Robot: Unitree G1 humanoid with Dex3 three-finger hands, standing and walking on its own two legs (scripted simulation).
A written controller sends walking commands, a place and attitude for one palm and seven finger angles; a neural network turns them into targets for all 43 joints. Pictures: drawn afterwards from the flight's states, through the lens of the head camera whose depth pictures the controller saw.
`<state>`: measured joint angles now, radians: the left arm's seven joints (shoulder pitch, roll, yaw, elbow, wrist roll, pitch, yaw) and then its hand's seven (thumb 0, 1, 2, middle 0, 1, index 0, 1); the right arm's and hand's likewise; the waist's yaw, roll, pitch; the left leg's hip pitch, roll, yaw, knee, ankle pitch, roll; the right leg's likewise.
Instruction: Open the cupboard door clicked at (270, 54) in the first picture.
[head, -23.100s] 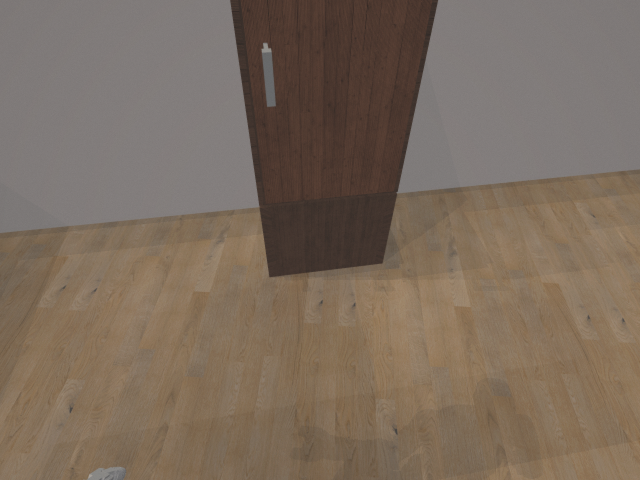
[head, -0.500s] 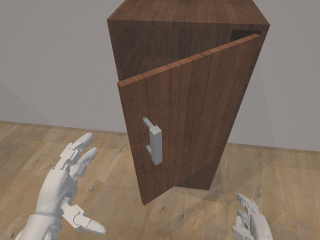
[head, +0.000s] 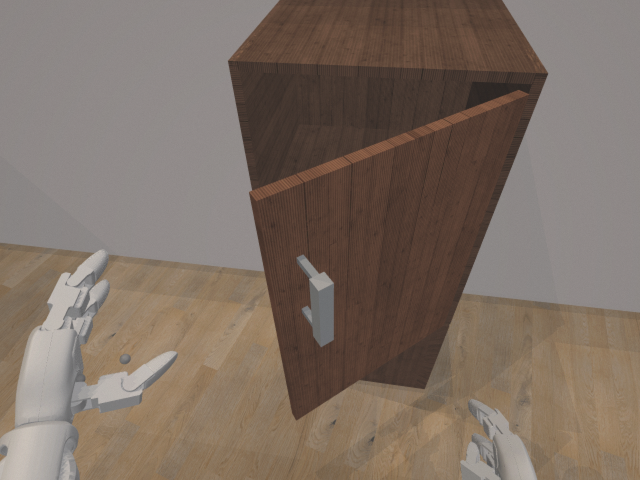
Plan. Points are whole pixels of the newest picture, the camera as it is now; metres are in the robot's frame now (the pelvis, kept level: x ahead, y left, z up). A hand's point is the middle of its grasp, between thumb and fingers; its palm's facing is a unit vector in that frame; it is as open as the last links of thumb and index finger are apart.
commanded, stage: draw the hand back to the body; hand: left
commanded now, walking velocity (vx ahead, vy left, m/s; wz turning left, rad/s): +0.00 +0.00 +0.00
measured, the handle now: (314, 301) +0.32 +0.05 +0.06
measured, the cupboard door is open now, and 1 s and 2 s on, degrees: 41 41 41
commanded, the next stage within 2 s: step back with the hand held close in 0.64 s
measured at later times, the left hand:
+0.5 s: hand (99, 339) +0.20 +0.25 +0.15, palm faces +0.44 -0.82 -0.38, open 7.6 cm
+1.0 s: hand (88, 357) +0.18 +0.25 +0.14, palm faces +0.36 -0.81 -0.47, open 7.4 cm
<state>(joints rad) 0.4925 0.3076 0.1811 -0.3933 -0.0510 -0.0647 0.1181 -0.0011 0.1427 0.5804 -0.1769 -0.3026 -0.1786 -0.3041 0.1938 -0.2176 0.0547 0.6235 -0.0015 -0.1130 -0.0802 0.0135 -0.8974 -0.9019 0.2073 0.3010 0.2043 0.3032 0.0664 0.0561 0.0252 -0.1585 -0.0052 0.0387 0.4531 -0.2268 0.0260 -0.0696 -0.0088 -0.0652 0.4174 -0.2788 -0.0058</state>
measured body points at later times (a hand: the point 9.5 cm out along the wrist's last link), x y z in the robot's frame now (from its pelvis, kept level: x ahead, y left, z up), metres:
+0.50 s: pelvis +0.01 -0.01 +0.00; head -0.01 -0.03 +0.45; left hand +0.17 +0.29 +0.17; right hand +0.20 -0.24 -0.08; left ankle +0.02 +0.10 -0.74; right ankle -0.03 -0.11 -0.74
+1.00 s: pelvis -0.02 +0.00 +0.00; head -0.01 -0.02 +0.45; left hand +0.16 +0.29 +0.17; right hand +0.17 -0.25 -0.09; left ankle +0.02 +0.10 -0.74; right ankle -0.03 -0.11 -0.74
